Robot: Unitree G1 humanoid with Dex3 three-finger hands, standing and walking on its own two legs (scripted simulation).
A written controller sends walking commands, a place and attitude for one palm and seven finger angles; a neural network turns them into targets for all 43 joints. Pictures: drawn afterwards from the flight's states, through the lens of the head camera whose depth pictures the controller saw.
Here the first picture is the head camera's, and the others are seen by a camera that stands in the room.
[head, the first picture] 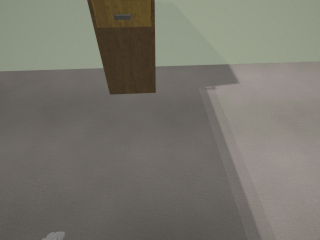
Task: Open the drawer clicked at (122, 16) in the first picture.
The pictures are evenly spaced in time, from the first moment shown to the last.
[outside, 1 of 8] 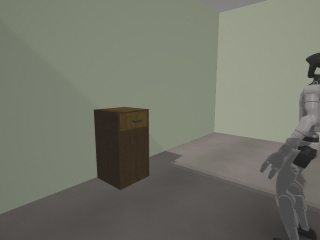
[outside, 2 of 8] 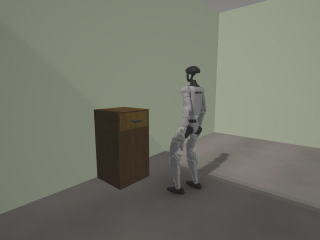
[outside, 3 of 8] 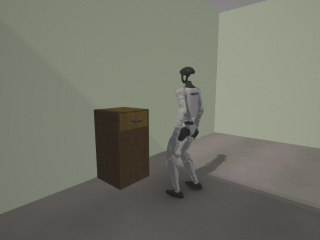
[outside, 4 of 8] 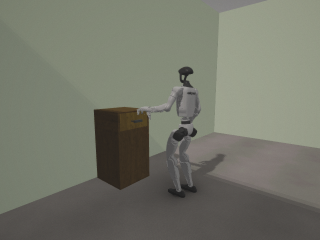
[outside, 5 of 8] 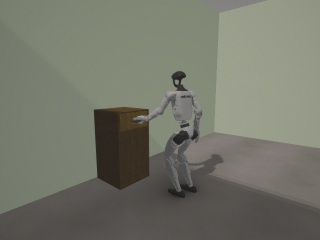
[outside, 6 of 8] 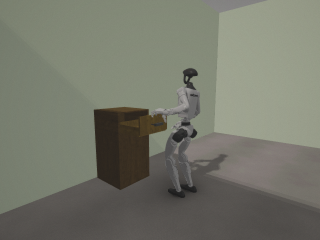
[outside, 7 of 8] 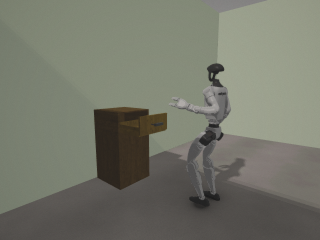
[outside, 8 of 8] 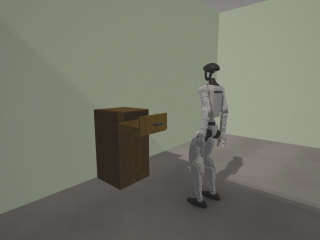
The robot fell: no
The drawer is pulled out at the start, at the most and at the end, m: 0.00 0.30 0.30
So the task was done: yes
